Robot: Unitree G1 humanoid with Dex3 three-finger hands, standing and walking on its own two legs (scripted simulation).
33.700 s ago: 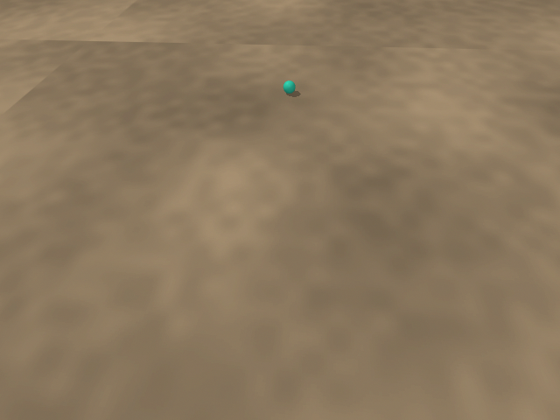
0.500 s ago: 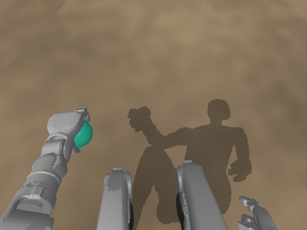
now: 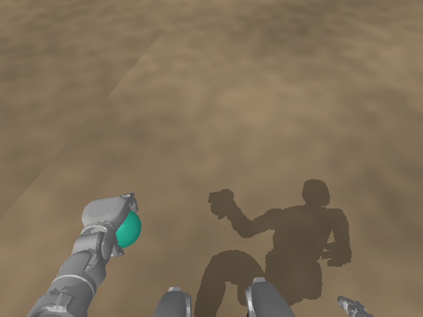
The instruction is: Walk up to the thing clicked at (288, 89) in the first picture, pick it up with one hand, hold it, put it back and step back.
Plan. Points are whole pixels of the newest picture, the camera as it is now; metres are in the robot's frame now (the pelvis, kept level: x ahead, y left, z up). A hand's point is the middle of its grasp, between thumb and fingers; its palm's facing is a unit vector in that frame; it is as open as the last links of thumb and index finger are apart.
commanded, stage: lift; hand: left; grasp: from above
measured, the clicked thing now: (121, 227) +0.34 +0.21 -0.10
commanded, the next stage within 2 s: hold in 0.42 s
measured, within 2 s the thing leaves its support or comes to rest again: neither
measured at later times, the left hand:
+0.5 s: hand (103, 209) +0.35 +0.21 +0.00, palm faces -0.44 -0.07 -0.90, open 11.1 cm
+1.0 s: hand (91, 203) +0.34 +0.22 +0.04, palm faces -0.45 -0.05 -0.89, open 11.1 cm
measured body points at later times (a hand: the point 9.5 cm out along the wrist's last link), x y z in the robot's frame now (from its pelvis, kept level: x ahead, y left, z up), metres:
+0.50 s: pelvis +0.04 +0.00 +0.07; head +0.08 -0.01 +0.52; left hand +0.37 +0.21 +0.05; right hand +0.13 -0.27 -0.06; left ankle +0.05 +0.13 -0.63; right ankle +0.06 -0.14 -0.63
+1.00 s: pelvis +0.04 +0.00 +0.09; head +0.05 -0.02 +0.54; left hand +0.36 +0.22 +0.09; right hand +0.16 -0.26 -0.03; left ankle +0.05 +0.13 -0.63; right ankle +0.06 -0.14 -0.63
